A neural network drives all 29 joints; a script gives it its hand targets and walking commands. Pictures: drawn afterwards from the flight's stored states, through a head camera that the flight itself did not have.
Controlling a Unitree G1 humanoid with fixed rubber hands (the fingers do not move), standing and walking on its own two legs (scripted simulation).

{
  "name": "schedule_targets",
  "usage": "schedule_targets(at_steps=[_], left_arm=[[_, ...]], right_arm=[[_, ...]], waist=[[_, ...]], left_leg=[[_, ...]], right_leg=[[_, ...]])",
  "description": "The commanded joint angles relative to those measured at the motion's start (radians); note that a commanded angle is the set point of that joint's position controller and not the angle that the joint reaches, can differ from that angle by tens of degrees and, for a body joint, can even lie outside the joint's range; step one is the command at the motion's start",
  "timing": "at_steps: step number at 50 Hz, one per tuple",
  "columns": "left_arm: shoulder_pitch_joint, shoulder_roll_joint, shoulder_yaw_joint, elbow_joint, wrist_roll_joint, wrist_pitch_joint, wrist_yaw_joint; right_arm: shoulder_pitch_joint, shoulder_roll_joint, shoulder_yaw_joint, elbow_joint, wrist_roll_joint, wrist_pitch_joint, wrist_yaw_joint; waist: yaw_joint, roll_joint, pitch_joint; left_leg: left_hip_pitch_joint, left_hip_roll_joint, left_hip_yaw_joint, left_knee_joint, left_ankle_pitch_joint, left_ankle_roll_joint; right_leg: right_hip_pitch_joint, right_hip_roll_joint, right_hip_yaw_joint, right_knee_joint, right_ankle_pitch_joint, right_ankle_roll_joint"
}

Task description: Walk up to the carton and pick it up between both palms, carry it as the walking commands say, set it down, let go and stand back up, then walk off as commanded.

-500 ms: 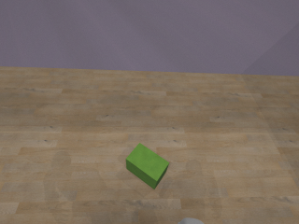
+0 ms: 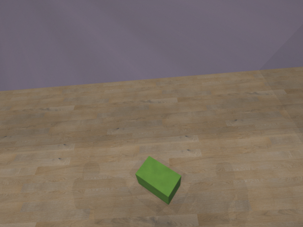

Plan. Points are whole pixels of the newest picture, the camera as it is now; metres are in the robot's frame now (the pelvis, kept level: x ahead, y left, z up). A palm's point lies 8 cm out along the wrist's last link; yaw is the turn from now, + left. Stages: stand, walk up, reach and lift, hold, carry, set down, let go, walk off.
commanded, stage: walk up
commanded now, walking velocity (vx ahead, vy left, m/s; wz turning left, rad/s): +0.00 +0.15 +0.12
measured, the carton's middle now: (158, 179) +0.49 +0.02 -0.69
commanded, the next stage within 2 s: none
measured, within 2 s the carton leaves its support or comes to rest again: neither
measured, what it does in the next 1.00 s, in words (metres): steps to the left, turning right: left foot, then right foot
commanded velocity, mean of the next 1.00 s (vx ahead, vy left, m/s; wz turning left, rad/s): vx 0.03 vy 0.07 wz -0.21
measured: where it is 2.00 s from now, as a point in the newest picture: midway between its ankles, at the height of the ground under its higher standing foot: outside the picture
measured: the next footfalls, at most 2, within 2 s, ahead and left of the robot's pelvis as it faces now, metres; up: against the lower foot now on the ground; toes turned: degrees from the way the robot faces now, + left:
left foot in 0.20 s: +0.03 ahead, +0.18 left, +0.00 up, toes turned +4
right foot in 0.52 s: +0.01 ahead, -0.05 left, +0.00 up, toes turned -4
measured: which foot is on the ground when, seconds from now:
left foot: up 0.00-0.18, down 0.20-1.00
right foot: down 0.00-0.20, up 0.22-0.50, down 0.52-0.80, up 0.82-1.00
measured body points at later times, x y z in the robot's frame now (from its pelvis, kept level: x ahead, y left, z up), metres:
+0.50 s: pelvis -0.02 +0.07 +0.00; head -0.01 +0.09 +0.45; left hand -0.03 +0.30 -0.17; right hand +0.03 -0.15 -0.15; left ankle -0.01 +0.18 -0.74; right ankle -0.03 -0.05 -0.74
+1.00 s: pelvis -0.03 +0.10 -0.01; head -0.01 +0.08 +0.44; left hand +0.13 +0.35 -0.13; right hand -0.08 -0.16 -0.15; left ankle -0.02 +0.20 -0.74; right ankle -0.05 +0.02 -0.72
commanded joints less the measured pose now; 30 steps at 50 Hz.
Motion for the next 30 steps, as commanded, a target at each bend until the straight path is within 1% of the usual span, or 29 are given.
schedule_targets(at_steps=[1, 2, 3, 4, 6, 7, 8, 9, 10, 11, 12, 13, 14, 15, 16, 17, 18, 19, 20, 22, 23, 24, 25, 26, 27, 28, 29, 30], left_arm=[[0.157, 0.264, 0.069, 0.006, 0.004, 0.007, 0.029], [0.138, 0.241, 0.067, 0.009, 0.005, 0.009, 0.027], [0.114, 0.222, 0.067, 0.013, 0.007, 0.012, 0.023], [0.102, 0.208, 0.067, 0.018, 0.012, 0.014, 0.017], [0.081, 0.213, 0.072, 0.016, 0.016, 0.015, 0.004], [0.059, 0.219, 0.073, 0.005, 0.014, 0.016, -0.006], [0.038, 0.196, 0.064, 0.000, 0.008, 0.016, -0.021], [0.056, 0.164, 0.059, 0.019, -0.003, 0.022, -0.027], [0.108, 0.090, 0.036, 0.031, 0.003, 0.023, -0.034], [0.187, 0.014, 0.012, 0.015, 0.006, 0.023, -0.037], [0.122, 0.058, 0.024, 0.013, 0.001, 0.045, -0.026], [0.121, 0.090, 0.027, 0.015, -0.001, 0.054, -0.029], [0.142, 0.106, 0.028, 0.028, 0.002, 0.055, -0.031], [0.184, 0.108, 0.029, 0.046, 0.004, 0.053, -0.032], [0.204, 0.112, 0.029, 0.057, 0.011, 0.050, -0.030], [0.211, 0.102, 0.026, 0.062, 0.012, 0.046, -0.027], [0.209, 0.089, 0.022, 0.062, 0.012, 0.043, -0.022], [0.199, 0.074, 0.016, 0.061, 0.010, 0.041, -0.017], [0.188, 0.061, 0.011, 0.058, 0.008, 0.039, -0.014], [0.186, 0.045, 0.006, 0.062, 0.004, 0.033, -0.008], [0.199, 0.039, 0.004, 0.069, 0.004, 0.027, -0.007], [0.220, 0.034, 0.002, 0.081, 0.007, 0.020, -0.005], [0.228, 0.039, 0.000, 0.087, 0.014, 0.011, -0.004], [0.228, 0.052, -0.002, 0.085, 0.016, 0.000, -0.004], [0.195, 0.058, -0.005, 0.085, 0.001, -0.003, -0.011], [0.193, 0.051, -0.004, 0.088, 0.000, -0.006, -0.012], [0.196, 0.048, -0.005, 0.090, 0.001, -0.009, -0.012], [0.199, 0.110, 0.051, 0.078, -0.024, 0.002, -0.002]], right_arm=[[0.017, -0.086, -0.033, -0.045, -0.010, 0.024, 0.010], [0.001, -0.071, -0.029, -0.061, -0.013, 0.021, 0.014], [0.000, -0.062, -0.025, -0.071, -0.016, 0.017, 0.019], [0.002, -0.055, -0.018, -0.078, -0.018, 0.015, 0.024], [0.011, -0.051, -0.010, -0.085, -0.014, 0.012, 0.028], [0.027, -0.051, -0.009, -0.079, -0.006, 0.006, 0.026], [0.052, -0.017, 0.000, -0.066, 0.003, -0.013, 0.017], [0.101, -0.019, 0.001, -0.050, 0.002, -0.036, 0.007], [0.136, -0.084, -0.008, -0.038, -0.008, -0.053, -0.002], [0.095, -0.179, -0.018, -0.069, -0.022, -0.064, -0.009], [0.028, -0.231, -0.031, -0.076, -0.010, -0.056, -0.011], [-0.043, -0.168, -0.014, -0.069, -0.007, -0.054, -0.007], [-0.091, -0.139, -0.007, -0.073, -0.002, -0.057, -0.009], [-0.112, -0.117, -0.001, -0.073, -0.002, -0.060, -0.013], [-0.103, -0.103, 0.001, -0.066, 0.004, -0.063, -0.016], [-0.087, -0.093, 0.002, -0.058, 0.007, -0.065, -0.018], [-0.069, -0.085, 0.003, -0.047, 0.007, -0.065, -0.020], [-0.053, -0.080, 0.003, -0.036, 0.006, -0.065, -0.021], [-0.039, -0.079, 0.002, -0.026, 0.006, -0.064, -0.023], [-0.022, -0.082, -0.003, -0.010, 0.006, -0.060, -0.026], [-0.019, -0.084, -0.005, -0.003, 0.007, -0.057, -0.026], [-0.020, -0.083, -0.006, 0.002, 0.011, -0.053, -0.025], [-0.014, -0.063, -0.002, 0.004, 0.016, -0.051, -0.022], [-0.007, -0.040, 0.004, 0.005, 0.019, -0.050, -0.019], [-0.010, -0.011, 0.011, 0.006, 0.026, -0.051, -0.018], [-0.007, -0.002, 0.016, 0.010, 0.024, -0.050, -0.018], [-0.006, -0.003, 0.015, 0.012, 0.020, -0.050, -0.017], [-0.020, -0.075, 0.007, -0.065, 0.035, -0.051, -0.015]], waist=[[0.068, -0.146, -0.037], [0.058, -0.161, -0.041], [0.044, -0.186, -0.041], [0.035, -0.215, -0.033], [0.024, -0.261, -0.020], [0.020, -0.275, -0.031], [-0.002, -0.277, -0.063], [-0.033, -0.228, -0.069], [-0.030, -0.034, -0.067], [0.015, 0.209, -0.046], [-0.011, 0.259, 0.014], [0.015, 0.190, 0.038], [0.040, 0.162, 0.049], [0.053, 0.158, 0.045], [0.053, 0.145, 0.029], [0.049, 0.119, 0.014], [0.043, 0.108, 0.004], [0.034, 0.112, 0.003], [0.026, 0.119, 0.005], [0.022, 0.121, 0.004], [0.027, 0.120, 0.001], [0.033, 0.113, -0.003], [0.028, 0.087, 0.000], [0.019, 0.047, 0.009], [0.008, -0.061, 0.029], [0.015, -0.091, 0.038], [0.018, -0.103, 0.044], [0.019, -0.113, 0.107]], left_leg=[[-0.212, 0.053, -0.095, 0.310, -0.027, -0.022], [-0.205, 0.061, -0.100, 0.303, 0.007, -0.019], [-0.182, 0.059, -0.092, 0.259, 0.030, -0.012], [-0.148, 0.048, -0.072, 0.192, 0.029, -0.006], [-0.060, 0.015, -0.033, 0.039, 0.031, 0.001], [0.002, -0.005, -0.013, -0.043, 0.057, 0.003], [0.128, -0.028, 0.008, -0.189, 0.173, 0.012], [0.259, -0.027, 0.005, -0.349, 0.295, 0.012], [0.291, 0.078, -0.086, -0.486, 0.293, 0.006], [0.249, 0.328, -0.369, -0.565, 0.432, 0.025], [0.050, 0.368, -0.376, -0.591, 0.342, 0.117], [0.025, 0.277, -0.306, -0.585, 0.223, 0.138], [0.050, 0.205, -0.245, -0.579, 0.200, 0.127], [0.092, 0.177, -0.200, -0.560, 0.265, 0.128], [0.118, 0.176, -0.178, -0.541, 0.352, 0.139], [0.142, 0.183, -0.170, -0.525, 0.426, 0.148], [0.163, 0.193, -0.172, -0.512, 0.468, 0.155], [0.182, 0.201, -0.176, -0.501, 0.495, 0.162], [0.197, 0.207, -0.181, -0.492, 0.513, 0.169], [0.204, 0.207, -0.187, -0.470, 0.518, 0.170], [0.200, 0.202, -0.189, -0.459, 0.497, 0.160], [0.185, 0.189, -0.191, -0.452, 0.454, 0.142], [0.153, 0.170, -0.187, -0.446, 0.421, 0.117], [0.111, 0.141, -0.161, -0.425, 0.397, 0.101], [0.120, 0.074, -0.108, -0.441, 0.311, 0.080], [0.148, 0.062, -0.094, -0.436, 0.298, 0.073], [0.161, 0.062, -0.092, -0.434, 0.302, 0.071], [0.078, 0.058, -0.047, -0.320, 0.311, 0.080]], right_leg=[[0.086, -0.419, 0.327, -0.183, 0.236, -0.212], [0.054, -0.382, 0.279, -0.176, 0.175, -0.194], [0.019, -0.339, 0.238, -0.170, 0.106, -0.169], [-0.019, -0.304, 0.213, -0.173, 0.056, -0.153], [-0.074, -0.275, 0.199, -0.190, -0.001, -0.136], [-0.084, -0.252, 0.187, -0.182, -0.009, -0.124], [-0.091, -0.178, 0.139, -0.147, -0.017, -0.093], [-0.126, -0.097, 0.070, -0.075, -0.047, -0.059], [-0.143, -0.051, 0.013, 0.034, -0.139, -0.014], [-0.212, 0.009, 0.023, 0.149, -0.337, 0.037], [-0.130, -0.001, 0.078, 0.198, -0.351, 0.036], [-0.086, -0.005, 0.114, 0.242, -0.284, 0.021], [-0.087, 0.011, 0.118, 0.269, -0.222, 0.014], [-0.089, 0.012, 0.117, 0.287, -0.191, 0.019], [-0.077, 0.015, 0.119, 0.295, -0.181, 0.018], [-0.070, 0.018, 0.113, 0.291, -0.189, 0.019], [-0.066, 0.016, 0.113, 0.272, -0.196, 0.019], [-0.062, 0.014, 0.113, 0.233, -0.200, 0.020], [-0.054, 0.014, 0.110, 0.187, -0.198, 0.020], [-0.005, 0.027, 0.091, 0.067, -0.148, 0.018], [0.034, 0.036, 0.078, -0.010, -0.100, 0.015], [0.085, 0.036, 0.067, -0.091, -0.031, 0.011], [0.132, 0.001, 0.094, -0.126, 0.026, 0.004], [0.166, -0.044, 0.133, -0.151, 0.071, -0.010], [0.120, -0.050, 0.164, -0.148, 0.108, -0.029], [0.090, -0.056, 0.176, -0.172, 0.081, -0.037], [0.079, -0.055, 0.177, -0.187, 0.057, -0.037], [0.035, -0.097, 0.219, -0.167, 0.087, -0.043]])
